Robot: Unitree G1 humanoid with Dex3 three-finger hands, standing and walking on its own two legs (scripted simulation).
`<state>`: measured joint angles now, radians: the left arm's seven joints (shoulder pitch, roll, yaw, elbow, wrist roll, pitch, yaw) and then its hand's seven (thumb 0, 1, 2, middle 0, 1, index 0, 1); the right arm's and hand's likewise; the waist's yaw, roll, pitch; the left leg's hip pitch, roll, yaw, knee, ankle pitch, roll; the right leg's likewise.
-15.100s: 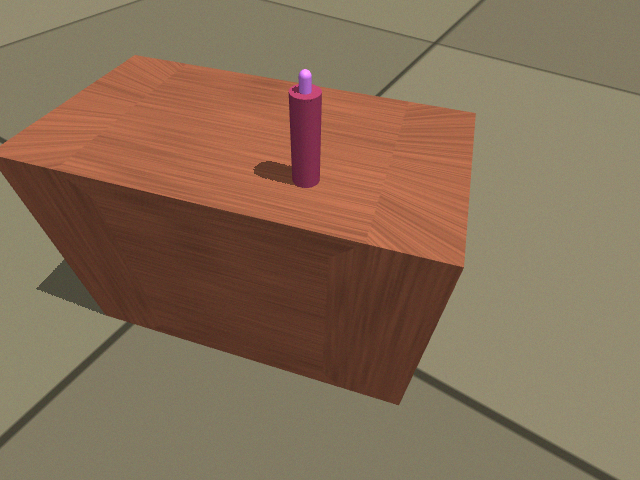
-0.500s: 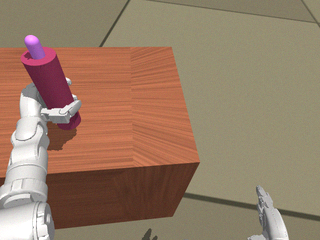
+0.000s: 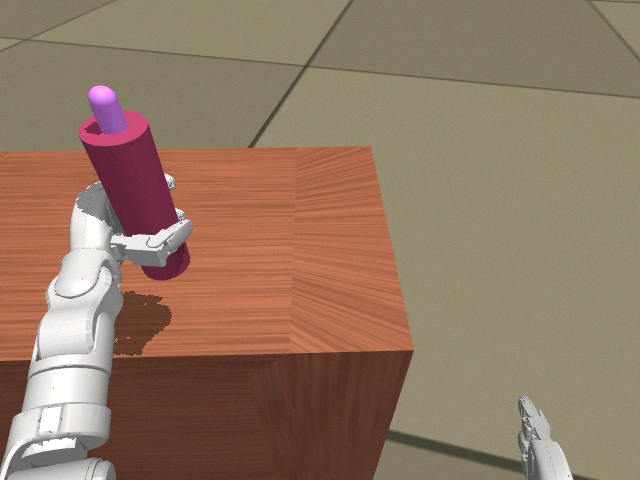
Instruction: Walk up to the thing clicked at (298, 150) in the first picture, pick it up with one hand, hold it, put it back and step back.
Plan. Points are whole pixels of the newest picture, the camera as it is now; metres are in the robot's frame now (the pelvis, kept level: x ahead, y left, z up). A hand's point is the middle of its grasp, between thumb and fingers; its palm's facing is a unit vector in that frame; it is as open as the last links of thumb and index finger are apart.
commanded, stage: lift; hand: left
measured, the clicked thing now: (139, 193) +0.39 +0.19 +0.21
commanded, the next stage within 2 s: hold in 0.62 s
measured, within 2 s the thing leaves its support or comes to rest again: neither
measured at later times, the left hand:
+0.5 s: hand (137, 219) +0.35 +0.18 +0.21, palm faces +0.14 -0.99 -0.04, open 8.4 cm
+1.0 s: hand (131, 209) +0.34 +0.18 +0.23, palm faces +0.13 -0.99 -0.04, open 8.4 cm
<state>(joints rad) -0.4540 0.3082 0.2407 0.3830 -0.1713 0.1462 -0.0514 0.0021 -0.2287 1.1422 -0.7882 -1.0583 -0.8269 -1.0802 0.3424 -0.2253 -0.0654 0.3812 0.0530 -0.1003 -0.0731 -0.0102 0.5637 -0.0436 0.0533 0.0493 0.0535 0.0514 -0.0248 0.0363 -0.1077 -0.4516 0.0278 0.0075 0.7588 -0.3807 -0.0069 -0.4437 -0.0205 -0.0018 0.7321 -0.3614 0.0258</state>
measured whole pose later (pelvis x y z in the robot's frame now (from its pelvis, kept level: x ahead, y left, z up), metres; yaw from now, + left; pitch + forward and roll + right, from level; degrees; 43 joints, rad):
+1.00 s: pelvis +0.00 +0.01 +0.02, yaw +1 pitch -1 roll -1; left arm -0.33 0.26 0.24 -0.05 -0.21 0.53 -0.03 0.00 -0.23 1.15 -0.78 -1.07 -0.82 -1.09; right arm 0.24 -0.21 -0.09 0.66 0.03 -0.31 -0.10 -0.01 0.52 -0.05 0.05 0.05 0.05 0.05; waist 0.00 0.07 -0.07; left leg -0.27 0.01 0.00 0.60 -0.31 0.00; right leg -0.25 -0.04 -0.01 0.57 -0.30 0.03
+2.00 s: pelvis -0.01 +0.00 +0.02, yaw +1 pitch -2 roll +0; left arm -0.25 0.25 0.24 -0.16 -0.23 0.57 -0.05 0.00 -0.23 1.15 -0.78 -1.07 -0.82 -1.09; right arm 0.22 -0.21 -0.09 0.71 0.03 -0.35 -0.09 -0.01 0.53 -0.06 0.05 0.05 0.05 0.05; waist 0.01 0.08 -0.06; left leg -0.25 0.01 -0.01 0.57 -0.28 0.00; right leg -0.23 -0.04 -0.02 0.55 -0.27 0.03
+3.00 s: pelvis -0.01 +0.00 +0.02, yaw +1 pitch -2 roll +0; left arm -0.31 0.25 0.26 -0.13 -0.21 0.57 -0.04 0.00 -0.23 1.15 -0.78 -1.07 -0.82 -1.10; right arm 0.23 -0.20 -0.09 0.71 0.03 -0.35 -0.09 -0.01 0.53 -0.06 0.05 0.05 0.05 0.05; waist 0.01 0.07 -0.06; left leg -0.24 0.01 -0.01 0.56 -0.28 -0.01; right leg -0.23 -0.03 -0.02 0.54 -0.27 0.03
